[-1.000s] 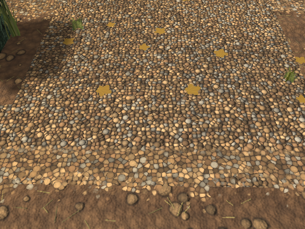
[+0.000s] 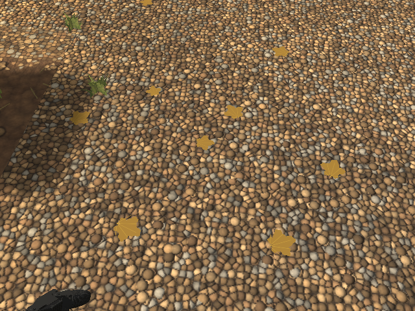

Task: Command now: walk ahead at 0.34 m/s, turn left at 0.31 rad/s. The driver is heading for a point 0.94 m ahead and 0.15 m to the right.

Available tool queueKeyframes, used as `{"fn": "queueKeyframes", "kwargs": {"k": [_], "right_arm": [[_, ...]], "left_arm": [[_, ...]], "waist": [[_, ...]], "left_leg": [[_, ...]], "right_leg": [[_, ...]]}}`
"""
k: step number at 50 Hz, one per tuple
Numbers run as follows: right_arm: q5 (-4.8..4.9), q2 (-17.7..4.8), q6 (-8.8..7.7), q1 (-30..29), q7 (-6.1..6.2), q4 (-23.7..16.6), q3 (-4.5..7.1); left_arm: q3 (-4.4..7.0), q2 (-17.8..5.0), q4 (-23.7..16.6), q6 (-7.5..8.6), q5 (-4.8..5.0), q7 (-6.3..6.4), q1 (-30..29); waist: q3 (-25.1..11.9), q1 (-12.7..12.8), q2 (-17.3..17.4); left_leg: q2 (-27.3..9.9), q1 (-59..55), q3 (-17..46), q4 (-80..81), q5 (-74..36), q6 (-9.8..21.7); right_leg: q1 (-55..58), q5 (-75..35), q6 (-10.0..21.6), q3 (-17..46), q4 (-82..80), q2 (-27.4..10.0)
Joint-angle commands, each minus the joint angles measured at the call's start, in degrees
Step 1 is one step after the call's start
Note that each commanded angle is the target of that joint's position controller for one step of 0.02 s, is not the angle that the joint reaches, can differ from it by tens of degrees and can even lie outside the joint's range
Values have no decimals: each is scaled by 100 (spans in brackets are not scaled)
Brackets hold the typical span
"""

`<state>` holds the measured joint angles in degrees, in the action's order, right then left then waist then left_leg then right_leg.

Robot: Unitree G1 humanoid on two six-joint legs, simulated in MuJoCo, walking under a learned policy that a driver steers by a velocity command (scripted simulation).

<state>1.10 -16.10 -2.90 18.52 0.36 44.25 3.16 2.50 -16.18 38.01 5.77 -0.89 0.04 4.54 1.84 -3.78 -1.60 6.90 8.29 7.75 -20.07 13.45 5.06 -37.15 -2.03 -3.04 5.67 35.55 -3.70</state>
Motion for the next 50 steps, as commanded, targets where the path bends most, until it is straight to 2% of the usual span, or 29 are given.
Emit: {"fn": "queueKeyframes", "kwargs": {"k": [1,3,5,6,7,8,9,11,13,15,18,22,24,25,26,27,28,29,31,33,36,40,43,45,46,47,48,49,50], "right_arm": [[4,-848,41,375,92,-158,214],[-44,-805,91,338,117,-156,198],[-56,-736,106,43,123,-252,172],[-142,-564,66,-16,109,-390,106],[-172,-306,-1,748,91,-307,4],[-154,-420,-2,1308,21,-130,-31],[-105,-825,60,979,-10,-172,63],[-112,-855,252,-33,45,-373,116],[-122,-690,391,-164,126,-450,124],[-130,-475,392,-15,197,-385,83],[-134,-467,381,-170,220,-413,90],[-127,-479,297,-492,163,-560,110],[-123,-486,214,-302,110,-517,146],[-151,-676,191,-175,111,-519,211],[-294,-1173,211,-39,154,-572,327],[-463,-1382,238,-284,128,-604,389],[-472,-1093,192,-613,146,-778,300],[-376,-825,166,-987,172,-859,232],[-199,-646,149,-1262,186,-924,175],[-208,-633,197,-1143,211,-894,164],[-217,-772,299,-781,267,-793,241],[-153,-1088,356,-821,211,-774,382],[-11,-1133,333,-826,133,-682,399],[99,-965,305,-811,108,-566,338],[-34,-673,262,-531,74,-486,248],[-392,-160,206,-522,-18,-689,19],[-240,-526,233,-905,37,-685,144],[-77,-723,289,-948,54,-589,198],[-43,-684,344,-832,69,-469,211]], "left_arm": [[84,-355,-475,142,13,-80,-516],[146,-484,-456,175,-18,-118,-387],[202,-579,-300,236,-89,-113,201],[246,-845,-232,273,-179,-90,721],[250,-1045,-184,215,-291,-70,1148],[167,-609,62,111,-102,-114,1430],[123,-504,-1,15,96,-144,1222],[105,-548,-128,-161,115,-140,538],[225,-880,-210,-315,63,-101,209],[300,-962,-261,-415,17,-54,195],[352,-940,-293,-505,102,34,263],[392,-927,-308,-630,148,109,325],[393,-904,-339,-705,201,149,269],[365,-796,-319,-724,216,164,415],[286,-494,-401,-715,190,152,482],[329,-564,-564,-646,196,144,425],[459,-956,-447,-617,124,133,645],[527,-1049,-259,-663,176,127,896],[516,-885,-75,-814,154,189,1132],[452,-700,-208,-866,198,168,937],[349,-521,-520,-854,225,97,418],[292,-488,-711,-850,208,-47,297],[324,-530,-698,-874,194,-91,459],[361,-562,-525,-859,154,-84,872],[433,-862,-531,-852,149,-26,1005],[455,-1306,-689,-843,49,71,919],[310,-847,-631,-728,-127,24,977],[202,-577,-541,-619,-164,-25,744],[177,-473,-438,-549,-118,-39,458]], "waist": [[-338,-134,697],[-435,-17,763],[-654,380,774],[-1267,559,493],[-2067,431,-606],[-2764,382,-1389],[-2315,456,-819],[-1067,459,-156],[-547,247,-326],[-675,203,-612],[-991,267,-664],[-849,329,-722],[-785,159,-702],[-783,125,-530],[-763,171,487],[-497,284,1843],[-478,372,1407],[-427,550,1037],[-352,574,854],[-301,468,889],[-410,155,1063],[-582,89,1243],[-600,197,1252],[-640,458,1019],[-910,388,261],[-1088,203,-1571],[-1294,621,-1088],[-987,524,-714],[-780,387,-676]], "left_leg": [[-1176,213,650,2,-2550,518],[-1338,-254,926,-475,-2800,405],[-1154,-355,896,-1208,-3314,174],[-878,32,699,-2063,-2758,-37],[-323,1314,361,-3746,-316,-445],[-255,1843,217,-4637,2561,-717],[-535,2190,224,-4905,2566,-815],[-741,2561,-138,-4757,2045,-932],[-776,2066,-342,-3835,1765,-909],[-594,1550,-532,-3231,1512,-924],[-552,1242,-434,-2685,871,-878],[-481,1034,-378,-1838,503,-767],[-450,468,-505,-836,-59,-615],[-796,-12,-313,-392,-192,-445],[-2028,-453,827,89,27,61],[-2971,165,2095,569,-621,849],[-3012,367,1953,516,-982,1033],[-2666,377,1332,356,-1205,782],[-2257,171,555,161,-1629,509],[-2093,124,39,152,-2065,575],[-2216,-475,-147,100,-2120,700],[-2423,-299,-429,19,-2345,743],[-2470,-257,-411,-256,-2453,674],[-2231,156,-683,-780,-2084,261],[-1879,866,-1113,-1518,-1044,-244],[-1234,2280,-1471,-2939,2207,-843],[-1183,2250,-757,-3602,2590,-962],[-1264,2113,-583,-3790,2324,-966],[-1277,2125,-525,-3687,1976,-960]], "right_leg": [[964,-600,86,-407,-589,491],[1035,-283,272,-319,-837,513],[1815,-841,537,-416,-1382,457],[2995,-2653,844,30,-1035,-175],[4806,-4836,1869,1373,-523,-1460],[5318,-4752,2501,2458,-606,-2072],[4885,-3174,2332,2505,-854,-1804],[3478,-1197,1883,1986,-1325,-1249],[2284,-329,1615,1578,-1720,-812],[1961,-304,1602,1313,-1830,-542],[1970,394,1604,1434,-1876,-518],[1864,1396,1477,1806,-1845,-434],[1647,1580,1259,1841,-1617,-256],[1317,1962,1011,1719,-1339,-47],[514,2828,630,1056,-233,449],[-5,3633,368,20,1171,1118],[126,3516,203,252,2293,767],[120,3181,131,218,2748,739],[-62,2663,-88,106,3371,648],[-60,2404,-243,-141,3368,564],[-88,2287,-362,-336,2407,331],[886,2486,-209,-735,1244,225],[1498,2251,60,-872,178,368],[2561,956,405,-899,-1360,529],[3607,-469,600,-122,-1505,-15],[4400,-2969,1351,1549,-1190,-1584],[3584,-2474,2189,1579,-1335,-1956],[3262,-1757,2043,1066,-1480,-1543],[3136,-1121,1727,691,-1540,-1201]]}}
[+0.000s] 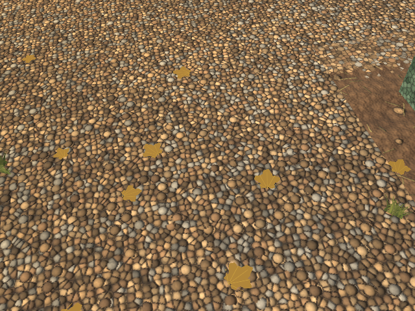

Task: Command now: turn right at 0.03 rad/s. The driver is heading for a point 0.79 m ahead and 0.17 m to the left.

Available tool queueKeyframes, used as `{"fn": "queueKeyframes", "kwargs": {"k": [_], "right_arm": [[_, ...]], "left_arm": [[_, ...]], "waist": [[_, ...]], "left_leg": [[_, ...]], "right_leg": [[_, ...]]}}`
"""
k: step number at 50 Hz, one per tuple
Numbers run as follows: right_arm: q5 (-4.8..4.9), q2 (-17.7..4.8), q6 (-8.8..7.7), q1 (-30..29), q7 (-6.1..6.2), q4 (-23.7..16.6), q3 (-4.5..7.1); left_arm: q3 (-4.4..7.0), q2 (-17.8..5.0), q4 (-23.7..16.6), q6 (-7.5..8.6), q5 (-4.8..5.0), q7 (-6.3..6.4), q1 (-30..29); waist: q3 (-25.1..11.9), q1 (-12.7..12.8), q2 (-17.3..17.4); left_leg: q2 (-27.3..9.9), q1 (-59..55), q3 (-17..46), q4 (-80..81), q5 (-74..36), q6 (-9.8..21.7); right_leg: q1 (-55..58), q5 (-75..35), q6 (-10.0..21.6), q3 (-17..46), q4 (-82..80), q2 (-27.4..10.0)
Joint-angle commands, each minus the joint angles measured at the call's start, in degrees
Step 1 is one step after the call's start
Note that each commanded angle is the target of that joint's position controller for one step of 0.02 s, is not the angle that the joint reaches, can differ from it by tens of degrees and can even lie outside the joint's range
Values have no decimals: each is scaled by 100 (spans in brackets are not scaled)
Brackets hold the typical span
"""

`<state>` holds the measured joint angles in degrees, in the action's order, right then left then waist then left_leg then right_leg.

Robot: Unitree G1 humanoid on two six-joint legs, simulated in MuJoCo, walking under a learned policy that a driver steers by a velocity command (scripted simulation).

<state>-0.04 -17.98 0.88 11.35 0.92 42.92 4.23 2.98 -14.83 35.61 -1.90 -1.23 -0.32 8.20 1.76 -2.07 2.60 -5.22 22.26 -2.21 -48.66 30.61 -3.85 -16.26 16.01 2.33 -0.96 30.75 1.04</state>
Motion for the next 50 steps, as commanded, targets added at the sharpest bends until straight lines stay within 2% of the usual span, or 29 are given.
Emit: {"fn": "queueKeyframes", "kwargs": {"k": [1,3,5,9,12,15,18,19,20,21,22,23,24,25,26,27,30,33,37,40,41,43,44,45,46,47,48,49,50], "right_arm": [[40,-501,33,-15,53,-172,120],[48,-507,94,263,75,-25,142],[104,-502,96,244,80,-50,136],[110,-457,134,-21,98,-255,103],[100,-395,161,-19,74,-347,88],[128,-359,151,-30,-14,-422,67],[159,-369,85,281,-135,-308,93],[163,-343,61,632,-164,-125,110],[164,-377,34,1149,-160,145,154],[197,-605,-1,1775,-121,369,253],[150,-1441,-100,2021,-84,232,433],[16,-1210,-293,1665,-144,-42,325],[-1,-971,-417,1234,-134,-159,242],[71,-789,-480,1013,-121,-222,187],[125,-725,-481,925,-97,-238,153],[115,-667,-470,942,-58,-256,114],[69,-663,-470,1222,37,-241,108],[54,-654,-453,1387,84,-188,104],[60,-713,-465,1601,70,-63,115],[88,-731,-441,1646,49,44,123],[89,-756,-429,1595,57,57,128],[44,-895,-385,1483,96,47,164],[14,-921,-332,1371,111,33,159],[-25,-889,-325,1327,134,-18,126],[-159,-367,-398,1798,97,-244,-27],[-65,-226,-554,1886,21,-172,-129],[167,-656,-713,1148,-62,-376,-34],[261,-711,-825,592,-101,-554,-57],[165,-649,-890,325,-95,-617,-64]], "left_arm": [[106,-572,-157,259,-40,-2,-94],[80,-536,-42,297,-49,37,-314],[128,-625,8,274,-32,107,-400],[235,-846,173,137,34,216,-221],[277,-880,230,95,46,230,-299],[360,-1038,313,112,136,203,-169],[393,-1120,347,198,279,120,-390],[391,-1090,356,206,330,93,-519],[357,-915,383,220,327,77,-570],[259,-544,336,262,249,33,-704],[169,-248,-48,352,123,-11,-1055],[229,-538,-138,520,227,-57,-1359],[289,-790,-96,624,369,-130,-1189],[333,-943,66,685,319,-147,-967],[352,-986,160,733,171,-121,-926],[363,-968,217,757,96,-111,-898],[296,-716,261,775,122,-133,-953],[196,-505,210,776,168,-184,-1263],[104,-451,68,801,262,-306,-1738],[78,-511,0,847,277,-397,-1834],[94,-571,16,858,270,-417,-1722],[200,-813,164,831,246,-387,-1086],[304,-1012,371,799,245,-340,-277],[381,-1192,564,744,248,-274,613],[510,-1751,627,709,176,-215,1452],[422,-1420,754,727,283,-261,1560],[353,-1167,732,706,303,-221,1198],[312,-1058,633,684,255,-178,887],[265,-962,579,682,197,-163,584]], "waist": [[-648,184,-1074],[-526,33,-1072],[-472,84,-1068],[-330,339,-946],[-298,335,-893],[-326,394,-928],[-189,92,-921],[-213,-110,-855],[-275,-296,-667],[-336,-472,75],[-154,-476,1525],[-48,-509,876],[226,-225,681],[358,-68,442],[340,-33,297],[305,9,302],[151,-11,263],[230,-165,382],[555,-399,485],[667,-379,493],[572,-282,513],[-53,66,668],[-604,500,621],[-1164,928,427],[-2137,778,-948],[-2754,718,-1691],[-1805,875,-1192],[-1118,802,-714],[-557,557,-201]], "left_leg": [[-65,662,517,-805,-51,-105],[82,182,595,-797,-565,-184],[135,198,512,-525,-710,-198],[83,522,367,-339,-393,-178],[48,498,259,-195,-289,-110],[68,326,19,143,-323,167],[174,-467,-216,1163,-623,607],[316,-1047,-415,1760,-1038,759],[528,-1768,-506,2133,-1166,903],[78,-2647,377,2524,-801,1208],[-1456,-3152,3457,3255,-47,2143],[-1762,-2854,4375,3920,412,2534],[-1637,-2756,3908,4025,386,2345],[-1376,-2680,3321,3961,-7,2087],[-1184,-2675,2918,3941,-620,1898],[-970,-2594,2531,3961,-1211,1755],[-643,-2576,1827,3928,-2682,1598],[-381,-2166,1300,3962,-2990,1418],[-521,-2023,1107,4128,-2779,1415],[-776,-2525,974,3968,-3388,1381],[-826,-2715,886,3776,-4080,1328],[-797,-3094,659,2902,-6571,1191],[-632,-3037,418,1903,-7617,1068],[-510,-2093,309,644,-7295,883],[191,88,201,-1780,-4279,484],[1040,1349,805,-3149,-53,296],[647,2047,1145,-3441,-288,410],[359,2088,1036,-3152,-716,524],[160,1916,926,-2610,-998,547]], "right_leg": [[933,-2754,1016,1135,-1101,-1539],[525,-3035,964,717,-1158,-1397],[665,-2736,976,554,-1155,-1396],[1002,-2141,1235,852,-1227,-1802],[1046,-2137,1307,840,-1251,-1954],[964,197,1225,914,-1714,-2018],[516,1176,940,671,-1834,-1905],[243,1297,777,389,-1623,-1759],[-169,1404,550,25,-1089,-1494],[-1051,1335,162,-595,364,-1092],[-3002,1992,-373,-903,2543,-87],[-3570,2017,-265,270,3246,-67],[-3743,1316,-148,461,3289,-320],[-3667,696,-109,414,3145,-464],[-3557,230,-139,400,2854,-530],[-3280,-164,-198,386,2579,-545],[-2945,-1079,-397,222,1870,-350],[-2392,-1851,-496,73,862,-222],[-2086,-2263,-376,-98,113,-217],[-2184,-1938,-73,-187,-209,-219],[-2049,-1768,52,-230,-270,-167],[-1243,-1321,321,-447,-137,170],[-251,-1323,512,-596,-185,407],[1348,-1487,735,-180,-40,140],[3682,-996,1637,2438,59,-1388],[4459,178,2230,4889,-1109,-2150],[3824,902,1878,4381,-1432,-1943],[2898,808,1634,3601,-1564,-1727],[1886,232,1525,3087,-1732,-1499]]}}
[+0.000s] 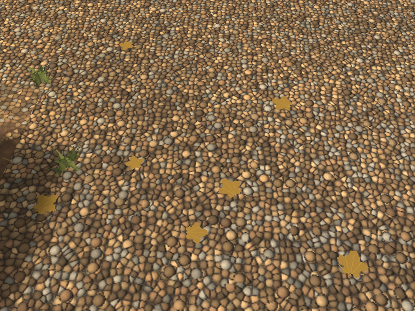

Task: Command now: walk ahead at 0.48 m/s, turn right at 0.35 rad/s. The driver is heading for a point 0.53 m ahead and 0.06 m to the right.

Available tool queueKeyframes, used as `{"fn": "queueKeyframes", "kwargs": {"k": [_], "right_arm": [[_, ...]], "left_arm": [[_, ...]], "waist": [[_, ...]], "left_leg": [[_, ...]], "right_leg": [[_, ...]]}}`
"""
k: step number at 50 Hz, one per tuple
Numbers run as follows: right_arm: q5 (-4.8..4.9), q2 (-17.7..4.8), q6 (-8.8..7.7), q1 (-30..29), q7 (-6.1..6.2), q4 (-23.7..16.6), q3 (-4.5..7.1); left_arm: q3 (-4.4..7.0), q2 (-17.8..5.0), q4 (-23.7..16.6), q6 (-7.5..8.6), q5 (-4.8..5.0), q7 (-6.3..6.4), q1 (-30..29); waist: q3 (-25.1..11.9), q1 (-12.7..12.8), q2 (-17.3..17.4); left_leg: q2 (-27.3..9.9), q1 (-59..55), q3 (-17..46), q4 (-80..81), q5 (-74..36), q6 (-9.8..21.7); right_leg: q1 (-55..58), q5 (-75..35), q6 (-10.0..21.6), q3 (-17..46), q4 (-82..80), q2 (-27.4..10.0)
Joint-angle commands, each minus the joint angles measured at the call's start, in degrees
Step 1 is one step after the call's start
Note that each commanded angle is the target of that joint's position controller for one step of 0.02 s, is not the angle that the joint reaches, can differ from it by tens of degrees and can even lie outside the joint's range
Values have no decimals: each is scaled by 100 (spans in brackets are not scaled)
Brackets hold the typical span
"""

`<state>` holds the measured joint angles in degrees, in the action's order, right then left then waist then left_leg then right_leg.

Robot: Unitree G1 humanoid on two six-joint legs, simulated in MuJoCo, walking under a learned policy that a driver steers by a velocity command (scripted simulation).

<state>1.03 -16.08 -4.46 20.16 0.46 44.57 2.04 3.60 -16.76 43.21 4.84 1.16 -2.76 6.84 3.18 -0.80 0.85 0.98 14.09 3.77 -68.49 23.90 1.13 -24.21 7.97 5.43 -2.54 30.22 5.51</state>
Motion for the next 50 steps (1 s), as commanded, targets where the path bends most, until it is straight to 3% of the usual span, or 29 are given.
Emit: {"fn": "queueKeyframes", "kwargs": {"k": [1,2,5,7,10,14,16,17,18,19,20,21,22,23,26,29,32,35,38,39,40,41,42,43,44,45,46,48,50], "right_arm": [[-74,-856,-342,-555,-23,-775,201],[-121,-792,-299,-433,-26,-770,198],[-211,-587,-160,-389,6,-860,142],[-239,-450,-153,-859,26,-1032,75],[-184,-315,-214,-1612,-13,-1202,17],[-47,-580,-268,-1871,-82,-1319,129],[-22,-723,-308,-1614,-99,-1289,219],[-30,-809,-327,-1187,-82,-1189,291],[-115,-1033,-356,-533,-45,-1133,380],[-255,-1510,-316,154,-1,-1072,495],[-186,-1479,-239,468,-73,-870,522],[-159,-987,-221,173,-72,-982,397],[-161,-782,-182,-70,-50,-998,330],[-187,-651,-163,-326,-50,-976,279],[-182,-502,-202,-587,-37,-851,252],[-169,-705,-243,-593,-51,-653,323],[-110,-873,-143,-735,-7,-530,367],[-17,-987,-54,-505,27,-318,380],[96,-1093,0,-568,33,-198,410],[119,-1060,8,-599,37,-169,398],[59,-884,-8,-381,31,-112,337],[-198,-576,-52,-162,14,-261,195],[-229,-221,-8,520,-62,-137,10],[-95,-688,107,339,-87,0,130],[3,-783,197,-89,-80,-112,161],[-32,-727,286,-305,-8,-102,166],[-99,-752,390,-387,72,-104,189],[-115,-620,518,-157,155,8,175],[-138,-461,532,-123,195,90,131]], "left_arm": [[152,-644,-244,28,-104,101,534],[135,-623,-306,16,-137,124,419],[164,-710,-318,25,-37,199,432],[213,-852,-306,27,-14,251,539],[255,-956,-218,-47,54,303,944],[256,-921,-140,-171,109,347,1308],[266,-914,-177,-217,60,352,1263],[229,-788,-206,-232,32,341,1234],[116,-474,-273,-212,-25,305,1251],[-24,-9,-425,-156,-18,287,1754],[-41,-229,-554,-116,125,289,1958],[94,-746,-476,-146,170,309,1627],[133,-850,-558,-183,106,311,1142],[142,-794,-626,-203,38,303,919],[145,-512,-692,-316,70,230,887],[74,-256,-826,-372,-50,255,602],[-24,-76,-824,-321,-101,177,355],[-27,-128,-902,-254,-86,58,-94],[68,-359,-926,-223,-130,26,-37],[134,-469,-809,-218,-170,58,286],[235,-762,-719,-223,-210,128,621],[304,-1244,-750,-257,-344,229,1050],[131,-949,-774,-297,-383,258,882],[47,-583,-750,-342,-230,202,798],[3,-460,-709,-343,-151,161,468],[-11,-432,-672,-344,-130,149,190],[-8,-458,-670,-359,-139,152,-72],[45,-563,-635,-393,-251,181,-393],[30,-455,-552,-396,-266,223,-463]], "waist": [[-506,214,17],[-411,44,-155],[-227,-105,-355],[-103,33,-345],[-151,395,-370],[-309,447,-519],[-384,237,-669],[-542,-5,-683],[-1099,-336,-452],[-2035,-336,871],[-2254,-260,2026],[-1509,-383,1131],[-971,-406,647],[-616,-294,403],[-273,-44,650],[-111,54,403],[-335,32,398],[-496,-127,445],[-620,80,488],[-794,274,396],[-1027,383,121],[-1727,381,-793],[-2551,82,-1512],[-2523,263,-903],[-1802,212,-746],[-1393,141,-505],[-1122,31,-532],[-958,-185,-799],[-1002,-167,-837]], "left_leg": [[-642,2374,318,-173,-544,29],[-694,2125,291,14,-622,-26],[-757,1946,65,879,-780,-314],[-680,1808,-57,1795,-1561,-446],[-326,1279,-148,3152,-2795,-562],[-217,1073,139,3892,-2673,-501],[-198,716,114,4060,-2123,-315],[-205,101,29,4245,-1971,-151],[-715,-1005,417,4223,-1747,158],[-2062,-3015,2307,4354,-1053,847],[-2707,-3394,4332,4977,414,1316],[-2452,-2839,3811,5152,906,1125],[-2203,-2206,2839,5142,315,935],[-1928,-1594,2140,5246,-483,871],[-1553,-787,981,5668,-1480,826],[-1602,-612,334,5654,-3749,1038],[-1387,-571,-407,5522,-4615,953],[-1358,-735,-586,5347,-4590,836],[-1442,-993,-498,4739,-4569,663],[-1285,-948,-577,4268,-4680,530],[-978,-658,-775,3528,-4300,283],[-554,513,-992,2051,-2035,-96],[-204,1329,-346,746,1693,-397],[-411,1311,119,489,1710,-471],[-509,1665,5,499,1545,-491],[-602,1746,-32,735,1289,-517],[-659,1481,-27,1031,981,-578],[-559,692,-172,1512,483,-663],[-523,270,-236,2096,88,-633]], "right_leg": [[2045,514,1137,2836,-1799,-1714],[1611,266,1168,2663,-1938,-1567],[792,-347,1257,2106,-2141,-1391],[433,-448,1110,1745,-2152,-1158],[333,-300,810,1564,-1901,-936],[1102,241,594,2211,-1266,-1206],[1339,219,450,2504,-799,-1305],[1251,98,311,2463,-390,-1147],[929,209,110,2168,739,-827],[-614,1675,-281,1363,2715,-105],[-1887,2650,-398,1123,4027,-195],[-2228,2137,-447,1271,4562,-496],[-2231,1655,-483,1067,4619,-678],[-2058,1305,-515,1016,4383,-835],[-1571,903,-567,866,3865,-1094],[-1501,802,-709,795,2990,-972],[-882,-142,-708,501,1643,-879],[-294,-783,-602,332,712,-701],[208,-674,-315,302,20,-578],[804,-1020,-180,185,-385,-431],[1582,-2128,-9,306,-589,-547],[3134,-5019,506,1626,-23,-1817],[3863,-5659,1566,2975,-70,-2950],[3340,-4412,1510,2779,-326,-2651],[2855,-3458,1262,2347,-542,-2334],[2322,-2613,1038,2162,-752,-2131],[1681,-1991,899,1973,-977,-1996],[729,-1370,819,1594,-1276,-1739],[514,-932,787,1365,-1333,-1612]]}}
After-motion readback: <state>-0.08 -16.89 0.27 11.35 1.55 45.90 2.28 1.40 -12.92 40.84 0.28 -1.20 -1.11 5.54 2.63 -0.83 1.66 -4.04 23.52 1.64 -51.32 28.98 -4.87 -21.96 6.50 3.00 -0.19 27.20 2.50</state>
